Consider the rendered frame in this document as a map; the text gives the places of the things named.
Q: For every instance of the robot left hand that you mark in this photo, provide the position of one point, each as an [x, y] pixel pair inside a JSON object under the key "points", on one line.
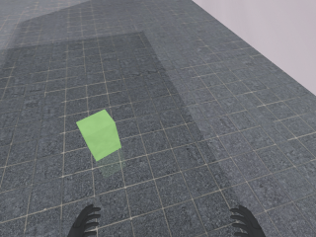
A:
{"points": [[80, 225]]}

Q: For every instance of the carton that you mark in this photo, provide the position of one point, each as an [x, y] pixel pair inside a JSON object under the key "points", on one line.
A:
{"points": [[100, 134]]}

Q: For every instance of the robot right hand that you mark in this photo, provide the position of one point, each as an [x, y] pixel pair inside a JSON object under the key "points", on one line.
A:
{"points": [[251, 226]]}

